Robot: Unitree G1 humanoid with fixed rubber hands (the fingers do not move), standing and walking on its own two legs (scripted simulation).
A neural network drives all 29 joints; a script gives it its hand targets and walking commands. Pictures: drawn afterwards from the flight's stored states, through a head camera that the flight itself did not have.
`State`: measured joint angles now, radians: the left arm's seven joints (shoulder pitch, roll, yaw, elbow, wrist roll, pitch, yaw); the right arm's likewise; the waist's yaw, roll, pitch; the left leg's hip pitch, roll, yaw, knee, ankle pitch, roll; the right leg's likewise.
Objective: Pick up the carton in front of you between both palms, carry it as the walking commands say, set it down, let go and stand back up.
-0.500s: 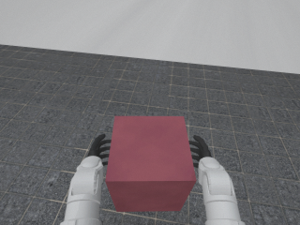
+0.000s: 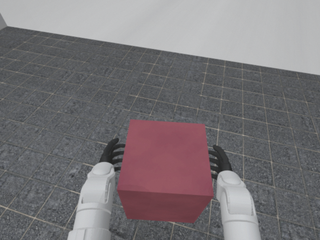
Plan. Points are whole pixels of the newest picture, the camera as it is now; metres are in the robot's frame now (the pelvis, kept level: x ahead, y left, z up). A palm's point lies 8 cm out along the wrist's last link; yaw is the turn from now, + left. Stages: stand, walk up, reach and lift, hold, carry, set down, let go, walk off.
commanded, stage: hold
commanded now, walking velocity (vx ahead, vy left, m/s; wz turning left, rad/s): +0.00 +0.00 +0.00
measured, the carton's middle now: (163, 174) +0.32 -0.02 -0.06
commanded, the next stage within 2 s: set down in 0.32 s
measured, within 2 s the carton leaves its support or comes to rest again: neither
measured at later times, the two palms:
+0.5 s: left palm (114, 174) +0.27 +0.10 +0.04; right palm (231, 165) +0.29 -0.19 +0.03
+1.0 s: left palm (126, 176) +0.36 +0.10 -0.15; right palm (210, 176) +0.35 -0.19 -0.17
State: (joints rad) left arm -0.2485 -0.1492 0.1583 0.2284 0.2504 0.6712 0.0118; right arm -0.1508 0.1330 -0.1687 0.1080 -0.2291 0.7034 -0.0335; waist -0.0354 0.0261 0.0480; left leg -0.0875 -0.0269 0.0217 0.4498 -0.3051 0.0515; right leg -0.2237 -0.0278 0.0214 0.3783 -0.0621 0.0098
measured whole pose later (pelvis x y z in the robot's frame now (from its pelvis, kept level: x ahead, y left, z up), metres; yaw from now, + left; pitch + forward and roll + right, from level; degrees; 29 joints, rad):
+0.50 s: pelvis -0.02 -0.07 +0.00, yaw +5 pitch -6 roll +1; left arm -0.36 -0.18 0.32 0.39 0.32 0.63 -0.03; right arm -0.29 0.16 -0.24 0.28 -0.28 0.70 -0.03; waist 0.01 0.05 0.04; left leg -0.06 0.01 -0.10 0.43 -0.27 0.01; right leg -0.19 0.04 0.03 0.41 -0.11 -0.02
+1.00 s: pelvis -0.06 -0.06 -0.08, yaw +5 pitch +24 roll +1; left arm -0.79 -0.09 0.48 0.65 0.30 0.18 -0.01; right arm -0.71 0.14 -0.45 0.51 -0.32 0.22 -0.04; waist -0.03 0.06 0.11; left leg -1.03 -0.07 -0.10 1.02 -0.41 -0.04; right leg -1.15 0.04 0.07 0.93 -0.21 0.01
